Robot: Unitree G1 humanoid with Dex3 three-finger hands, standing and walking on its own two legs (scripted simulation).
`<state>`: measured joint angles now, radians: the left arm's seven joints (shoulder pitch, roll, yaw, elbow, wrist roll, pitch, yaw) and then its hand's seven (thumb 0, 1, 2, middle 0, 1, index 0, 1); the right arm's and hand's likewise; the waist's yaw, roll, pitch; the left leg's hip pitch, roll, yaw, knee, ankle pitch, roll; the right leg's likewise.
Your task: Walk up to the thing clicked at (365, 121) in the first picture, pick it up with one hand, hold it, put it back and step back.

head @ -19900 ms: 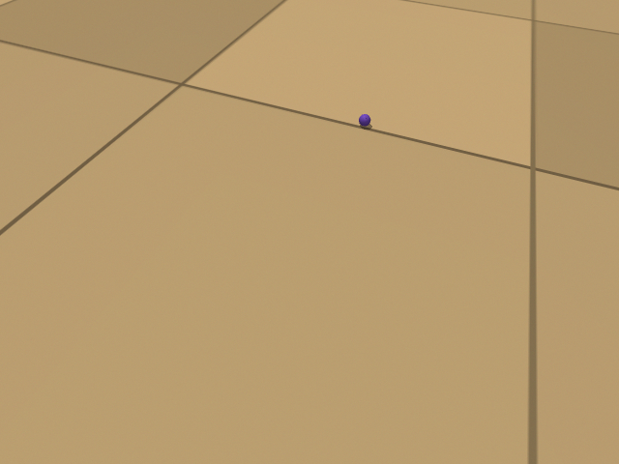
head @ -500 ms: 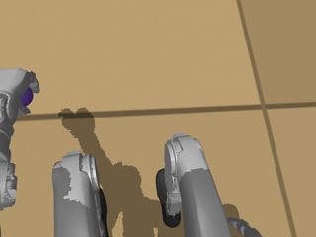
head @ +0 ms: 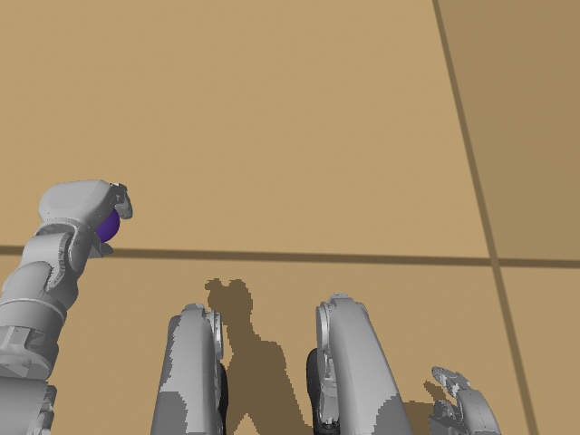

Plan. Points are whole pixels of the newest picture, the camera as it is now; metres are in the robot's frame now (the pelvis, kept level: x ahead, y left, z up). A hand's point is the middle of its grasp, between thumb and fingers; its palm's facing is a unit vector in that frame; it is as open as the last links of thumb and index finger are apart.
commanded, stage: lift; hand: left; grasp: from above
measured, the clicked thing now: (95, 222) +0.43 +0.26 -0.11
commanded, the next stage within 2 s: hold in 0.84 s
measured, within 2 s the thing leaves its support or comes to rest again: neither
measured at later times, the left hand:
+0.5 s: hand (43, 210) +0.37 +0.23 +0.08, palm faces -0.47 -0.08 -0.88, open 7.7 cm
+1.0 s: hand (19, 151) +0.39 +0.22 +0.15, palm faces -0.46 -0.10 -0.88, open 7.7 cm
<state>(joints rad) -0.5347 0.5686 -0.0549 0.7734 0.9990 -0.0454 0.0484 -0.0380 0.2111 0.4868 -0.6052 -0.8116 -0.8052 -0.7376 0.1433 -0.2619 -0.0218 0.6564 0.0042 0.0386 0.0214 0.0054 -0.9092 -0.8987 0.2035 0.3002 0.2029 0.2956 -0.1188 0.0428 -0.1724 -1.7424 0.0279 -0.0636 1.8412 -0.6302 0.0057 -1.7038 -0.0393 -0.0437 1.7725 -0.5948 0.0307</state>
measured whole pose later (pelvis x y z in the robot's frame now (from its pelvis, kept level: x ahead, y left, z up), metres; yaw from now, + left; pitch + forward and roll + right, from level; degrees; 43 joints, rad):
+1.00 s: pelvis +0.08 -0.01 +0.23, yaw +1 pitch +9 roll -1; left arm -0.34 0.38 -0.19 0.87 0.99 0.02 0.13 -0.03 0.21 0.54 -0.57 -0.84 -0.78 -0.77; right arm 0.26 -0.25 -0.05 0.75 0.03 0.01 -0.04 0.01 -0.91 -0.90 0.20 0.30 0.20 0.30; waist -0.06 0.02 -0.07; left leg -0.56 0.04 0.02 0.77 -0.37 -0.01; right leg -0.57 -0.02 -0.01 0.75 -0.34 0.02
